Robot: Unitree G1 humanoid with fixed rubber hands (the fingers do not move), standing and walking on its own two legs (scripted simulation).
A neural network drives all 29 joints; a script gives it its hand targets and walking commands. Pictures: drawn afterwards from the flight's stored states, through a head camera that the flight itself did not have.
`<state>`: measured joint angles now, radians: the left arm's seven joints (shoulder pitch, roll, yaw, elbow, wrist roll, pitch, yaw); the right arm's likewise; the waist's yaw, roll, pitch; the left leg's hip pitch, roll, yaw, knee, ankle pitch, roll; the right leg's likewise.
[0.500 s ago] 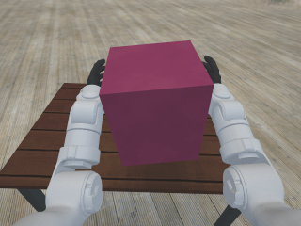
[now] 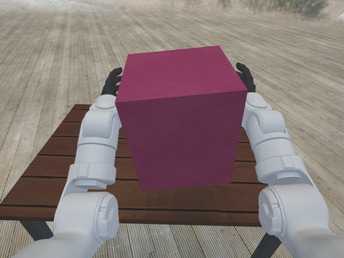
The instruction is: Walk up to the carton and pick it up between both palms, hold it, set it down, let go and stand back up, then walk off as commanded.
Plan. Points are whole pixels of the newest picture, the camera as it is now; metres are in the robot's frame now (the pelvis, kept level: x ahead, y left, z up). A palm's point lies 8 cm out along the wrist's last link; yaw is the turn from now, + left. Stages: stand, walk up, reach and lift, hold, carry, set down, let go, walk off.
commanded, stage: reach and lift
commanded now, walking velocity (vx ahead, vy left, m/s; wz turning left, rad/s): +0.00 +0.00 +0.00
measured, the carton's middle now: (180, 119) +0.37 -0.01 +0.20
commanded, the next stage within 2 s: hold in 0.02 s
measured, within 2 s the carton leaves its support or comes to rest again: neither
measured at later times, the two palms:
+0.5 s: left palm (108, 98) +0.38 +0.15 +0.25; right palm (245, 95) +0.38 -0.15 +0.27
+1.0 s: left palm (107, 97) +0.37 +0.15 +0.26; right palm (246, 93) +0.38 -0.15 +0.27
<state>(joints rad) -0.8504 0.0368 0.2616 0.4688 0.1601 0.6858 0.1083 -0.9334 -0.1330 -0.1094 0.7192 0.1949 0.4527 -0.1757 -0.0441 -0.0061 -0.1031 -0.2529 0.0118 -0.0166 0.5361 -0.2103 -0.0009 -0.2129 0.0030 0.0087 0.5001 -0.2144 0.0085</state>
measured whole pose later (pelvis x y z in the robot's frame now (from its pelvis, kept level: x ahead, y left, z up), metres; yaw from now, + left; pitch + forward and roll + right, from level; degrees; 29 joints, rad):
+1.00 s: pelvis +0.00 +0.00 +0.00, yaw +0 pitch -5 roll -1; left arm -0.88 0.05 0.26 0.47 0.16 0.74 0.10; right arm -0.97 -0.14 -0.11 0.72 0.21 0.52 -0.19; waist -0.04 -0.01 -0.11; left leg -0.25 0.01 -0.02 0.54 -0.20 0.00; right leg -0.21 0.00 0.01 0.50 -0.21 0.01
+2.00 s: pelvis +0.00 +0.00 +0.00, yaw +0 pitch -5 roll -1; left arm -0.89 0.06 0.27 0.47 0.16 0.74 0.09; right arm -0.98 -0.14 -0.11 0.73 0.21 0.53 -0.19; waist -0.04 -0.01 -0.12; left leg -0.25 0.01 -0.02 0.54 -0.20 0.00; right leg -0.21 0.00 0.01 0.50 -0.21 0.01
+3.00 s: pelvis -0.01 +0.00 +0.00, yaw +0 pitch -5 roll -1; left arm -0.89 0.05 0.27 0.47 0.16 0.74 0.10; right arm -0.98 -0.14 -0.11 0.72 0.22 0.54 -0.20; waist -0.05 -0.01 -0.12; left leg -0.25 0.01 -0.02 0.54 -0.20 0.00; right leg -0.21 0.00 0.01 0.50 -0.21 0.01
